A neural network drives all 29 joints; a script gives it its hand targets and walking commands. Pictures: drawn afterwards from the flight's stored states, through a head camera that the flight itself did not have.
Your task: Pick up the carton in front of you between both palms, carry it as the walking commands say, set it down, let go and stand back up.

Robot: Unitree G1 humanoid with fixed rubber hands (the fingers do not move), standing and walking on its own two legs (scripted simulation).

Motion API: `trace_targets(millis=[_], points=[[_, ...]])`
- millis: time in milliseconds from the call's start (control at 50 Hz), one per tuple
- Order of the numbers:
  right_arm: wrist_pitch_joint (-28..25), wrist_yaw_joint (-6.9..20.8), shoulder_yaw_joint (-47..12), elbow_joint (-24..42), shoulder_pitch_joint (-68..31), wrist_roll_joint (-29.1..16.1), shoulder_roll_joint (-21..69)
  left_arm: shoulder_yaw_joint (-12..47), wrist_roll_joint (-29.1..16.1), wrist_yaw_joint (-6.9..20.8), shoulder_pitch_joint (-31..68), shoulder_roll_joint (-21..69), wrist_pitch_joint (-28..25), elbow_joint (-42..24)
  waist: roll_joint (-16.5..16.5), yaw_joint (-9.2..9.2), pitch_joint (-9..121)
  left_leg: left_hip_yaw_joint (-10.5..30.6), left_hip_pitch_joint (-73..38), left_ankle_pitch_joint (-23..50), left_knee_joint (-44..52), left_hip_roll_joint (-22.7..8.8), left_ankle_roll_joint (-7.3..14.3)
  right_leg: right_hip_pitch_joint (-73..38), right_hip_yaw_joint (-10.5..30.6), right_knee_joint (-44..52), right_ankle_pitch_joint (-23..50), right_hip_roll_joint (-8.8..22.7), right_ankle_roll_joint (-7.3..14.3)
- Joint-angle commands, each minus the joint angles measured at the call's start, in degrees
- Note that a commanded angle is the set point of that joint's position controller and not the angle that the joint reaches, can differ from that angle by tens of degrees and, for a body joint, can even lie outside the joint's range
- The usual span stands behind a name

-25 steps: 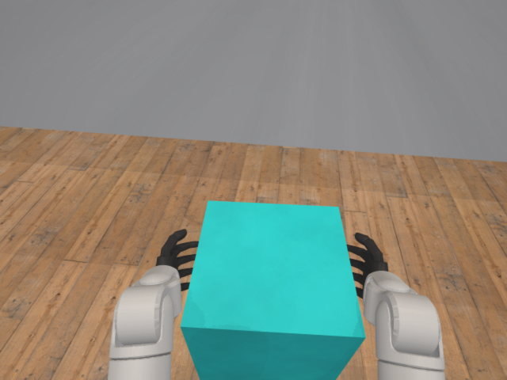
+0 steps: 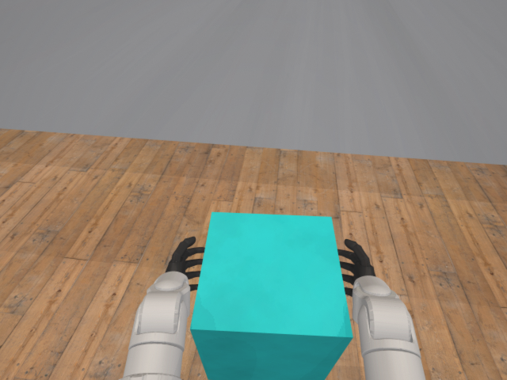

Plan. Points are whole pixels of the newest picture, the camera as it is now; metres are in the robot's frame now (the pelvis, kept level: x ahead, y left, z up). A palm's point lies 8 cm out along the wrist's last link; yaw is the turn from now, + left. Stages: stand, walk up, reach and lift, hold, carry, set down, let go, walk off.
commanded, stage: carry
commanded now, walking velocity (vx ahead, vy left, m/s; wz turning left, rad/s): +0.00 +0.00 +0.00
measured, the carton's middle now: (267, 301) +0.30 +0.00 -0.04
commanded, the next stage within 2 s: hold in 1.22 s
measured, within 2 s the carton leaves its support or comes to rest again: neither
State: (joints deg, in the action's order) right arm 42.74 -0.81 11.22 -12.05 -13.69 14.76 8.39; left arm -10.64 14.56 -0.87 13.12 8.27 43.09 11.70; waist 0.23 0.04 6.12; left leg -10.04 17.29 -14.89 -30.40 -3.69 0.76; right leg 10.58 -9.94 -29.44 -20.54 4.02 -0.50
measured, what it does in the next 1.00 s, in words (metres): stands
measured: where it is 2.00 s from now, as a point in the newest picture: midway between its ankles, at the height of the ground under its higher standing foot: outside the picture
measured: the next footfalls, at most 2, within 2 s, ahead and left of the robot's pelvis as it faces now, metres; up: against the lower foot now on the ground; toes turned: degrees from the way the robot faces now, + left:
none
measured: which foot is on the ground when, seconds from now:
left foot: down 0.00-1.00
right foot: down 0.00-1.00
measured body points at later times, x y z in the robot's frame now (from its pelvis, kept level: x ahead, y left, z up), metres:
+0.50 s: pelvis -0.03 +0.00 +0.00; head -0.05 +0.00 +0.45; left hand +0.27 +0.15 +0.03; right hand +0.28 -0.16 +0.04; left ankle +0.01 +0.11 -0.73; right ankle -0.06 -0.11 -0.73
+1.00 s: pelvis -0.04 -0.01 +0.00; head -0.06 -0.01 +0.45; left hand +0.27 +0.14 +0.03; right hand +0.27 -0.17 +0.04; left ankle +0.01 +0.11 -0.73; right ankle -0.06 -0.11 -0.73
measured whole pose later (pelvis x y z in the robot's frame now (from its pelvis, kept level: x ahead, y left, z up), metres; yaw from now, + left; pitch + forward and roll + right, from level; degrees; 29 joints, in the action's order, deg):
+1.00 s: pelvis -0.04 -0.01 +0.00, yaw +0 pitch +2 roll +0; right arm 41.9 -1.0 11.5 -11.3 -14.3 14.5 8.5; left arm -11.0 14.2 -1.1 13.7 8.4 42.2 10.9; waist 0.0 -0.1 5.5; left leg -9.4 20.0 -10.4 -29.2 -5.0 0.0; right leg 14.2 -10.4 -30.4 -17.8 2.9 1.3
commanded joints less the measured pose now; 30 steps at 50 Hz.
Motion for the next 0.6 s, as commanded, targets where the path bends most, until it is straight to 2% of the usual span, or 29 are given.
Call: trace_targets(millis=[0, 80, 180, 360, 580], points=[[-5.69, 12.32, -27.61, -0.5, -27.85, -12.08, 49.67, 27.66, -12.35, 12.32, 29.45, 49.32, -6.17, -0.56, -0.19, 0.01, 12.16, 5.98, -7.13, 16.52, 3.82, -5.83, 0.64, -0.48, 4.91, 4.78, 14.96, 5.61, 0.61], [-6.62, 12.78, -28.31, -1.25, -28.31, -12.08, 51.51, 28.38, -12.42, 12.73, 29.85, 51.26, -7.11, 0.07, -0.21, -0.01, 13.44, 6.06, -7.58, 16.7, 3.79, -5.87, 0.6, -0.59, 4.86, 4.55, 14.74, 5.53, 0.81], [-3.81, 12.72, -31.49, 2.07, -25.98, -14.19, 51.82, 31.57, -14.54, 12.57, 27.67, 51.68, -4.24, -3.4, -0.43, -0.03, 13.84, 5.99, -7.56, 17.06, 3.64, -6.04, 0.51, -0.18, 4.75, 4.17, 14.49, 5.5, 0.81], [-2.84, 12.59, -31.7, 3.63, -26.66, -14.67, 51.33, 31.79, -14.99, 12.53, 28.42, 51.08, -3.31, -4.91, -0.37, -0.1, 12.54, 6.2, -6.27, 14.4, 4.36, -6.09, 0.28, 1.06, 5.3, 4.97, 12.3, 5.55, 1.04], [-2.6, 12.55, -31.33, 3.18, -25.99, -14.37, 50.91, 31.14, -14.56, 12.42, 27.47, 50.65, -3.09, -4.33, -0.33, -0.12, 13.2, 6.14, -5.97, 14.62, 4.09, -6.18, 0.1, 1.21, 5.48, 4.72, 13.12, 5.52, 1.35]])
